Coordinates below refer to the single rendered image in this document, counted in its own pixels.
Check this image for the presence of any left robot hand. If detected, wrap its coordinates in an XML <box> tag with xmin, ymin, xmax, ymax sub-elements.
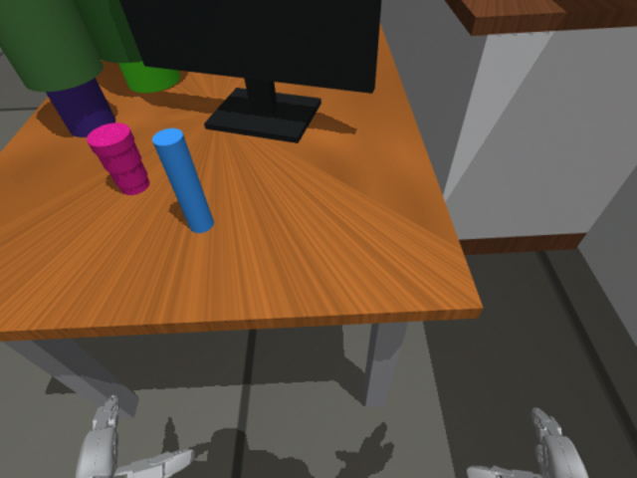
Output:
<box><xmin>75</xmin><ymin>395</ymin><xmax>195</xmax><ymax>478</ymax></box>

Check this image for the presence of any table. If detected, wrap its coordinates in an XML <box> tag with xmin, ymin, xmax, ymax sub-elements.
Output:
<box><xmin>0</xmin><ymin>24</ymin><xmax>484</xmax><ymax>419</ymax></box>

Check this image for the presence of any right robot hand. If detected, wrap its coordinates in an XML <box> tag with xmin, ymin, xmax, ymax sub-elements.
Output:
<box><xmin>467</xmin><ymin>408</ymin><xmax>588</xmax><ymax>478</ymax></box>

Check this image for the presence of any potted plant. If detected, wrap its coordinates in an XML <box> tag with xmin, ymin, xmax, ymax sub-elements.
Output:
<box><xmin>74</xmin><ymin>0</ymin><xmax>180</xmax><ymax>93</ymax></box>
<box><xmin>0</xmin><ymin>0</ymin><xmax>115</xmax><ymax>137</ymax></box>

